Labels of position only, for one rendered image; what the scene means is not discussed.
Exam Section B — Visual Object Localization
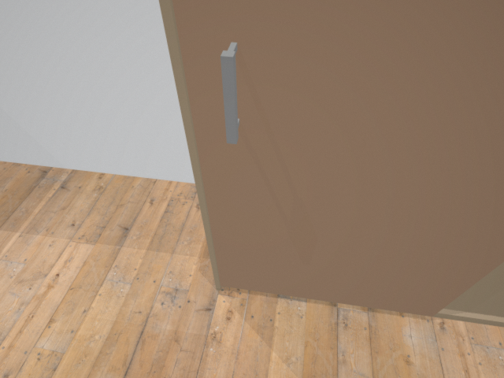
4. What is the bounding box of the wardrobe door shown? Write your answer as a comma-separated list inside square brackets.
[172, 0, 504, 317]
[444, 262, 504, 317]

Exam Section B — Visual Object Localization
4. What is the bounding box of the handle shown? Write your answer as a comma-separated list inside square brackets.
[220, 43, 239, 144]

